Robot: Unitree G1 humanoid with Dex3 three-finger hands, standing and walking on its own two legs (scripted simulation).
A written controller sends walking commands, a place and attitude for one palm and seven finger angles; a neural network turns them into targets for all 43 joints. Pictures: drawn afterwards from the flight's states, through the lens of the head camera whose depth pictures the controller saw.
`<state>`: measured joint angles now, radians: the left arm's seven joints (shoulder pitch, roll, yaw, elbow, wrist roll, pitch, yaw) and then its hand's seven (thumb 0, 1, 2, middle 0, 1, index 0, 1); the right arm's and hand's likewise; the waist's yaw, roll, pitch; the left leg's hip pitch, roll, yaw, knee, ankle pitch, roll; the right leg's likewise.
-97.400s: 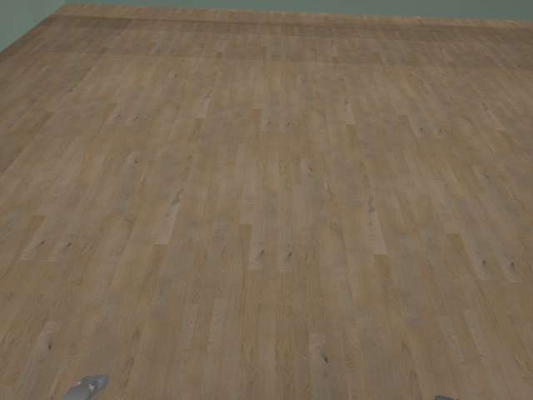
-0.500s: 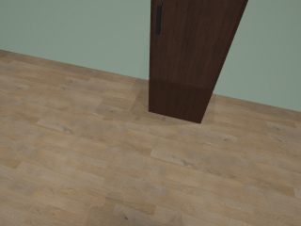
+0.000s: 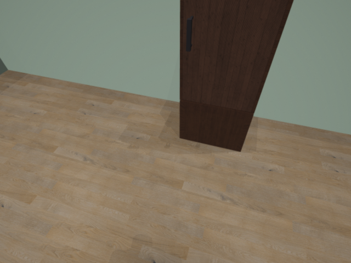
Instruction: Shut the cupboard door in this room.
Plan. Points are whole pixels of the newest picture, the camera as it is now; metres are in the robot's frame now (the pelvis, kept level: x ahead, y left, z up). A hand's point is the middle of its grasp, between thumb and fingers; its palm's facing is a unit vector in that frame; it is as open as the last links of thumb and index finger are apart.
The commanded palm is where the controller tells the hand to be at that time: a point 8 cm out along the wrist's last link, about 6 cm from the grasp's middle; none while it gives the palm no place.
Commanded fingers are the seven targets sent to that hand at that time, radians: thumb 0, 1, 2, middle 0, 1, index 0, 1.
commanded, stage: let the arm hang, fingers relaxed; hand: left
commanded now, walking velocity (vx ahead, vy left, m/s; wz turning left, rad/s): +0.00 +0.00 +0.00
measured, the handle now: (190, 33) +1.07 -0.02 +0.06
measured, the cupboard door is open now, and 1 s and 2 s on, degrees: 0 0 0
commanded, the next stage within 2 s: look to check the result in 0.30 s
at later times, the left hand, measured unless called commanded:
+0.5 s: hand out of the picture +0.07 +0.23 -0.16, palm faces -0.03 -0.96 -0.29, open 7.4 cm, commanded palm none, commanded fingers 0.00 0.90 0.90 -0.20 -0.30 -0.20 -0.30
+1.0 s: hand out of the picture +0.09 +0.22 -0.16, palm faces -0.01 -0.95 -0.31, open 7.4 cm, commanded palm none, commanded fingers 0.00 0.90 0.90 -0.20 -0.30 -0.20 -0.30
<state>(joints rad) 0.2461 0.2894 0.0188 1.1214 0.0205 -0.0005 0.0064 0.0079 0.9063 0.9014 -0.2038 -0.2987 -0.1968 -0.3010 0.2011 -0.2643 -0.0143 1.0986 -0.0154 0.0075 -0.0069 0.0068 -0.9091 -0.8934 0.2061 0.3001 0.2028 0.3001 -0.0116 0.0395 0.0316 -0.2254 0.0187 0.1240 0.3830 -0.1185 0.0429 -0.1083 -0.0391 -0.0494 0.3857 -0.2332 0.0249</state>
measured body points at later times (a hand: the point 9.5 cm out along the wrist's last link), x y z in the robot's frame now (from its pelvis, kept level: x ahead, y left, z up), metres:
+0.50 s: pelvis +0.02 +0.00 +0.00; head +0.04 +0.00 +0.45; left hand +0.07 +0.28 -0.14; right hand +0.08 -0.30 -0.13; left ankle +0.06 +0.09 -0.74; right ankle -0.01 -0.14 -0.74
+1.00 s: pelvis +0.05 -0.01 +0.00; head +0.06 -0.01 +0.45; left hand +0.09 +0.27 -0.14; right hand +0.12 -0.29 -0.14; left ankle +0.06 +0.09 -0.74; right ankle -0.01 -0.14 -0.74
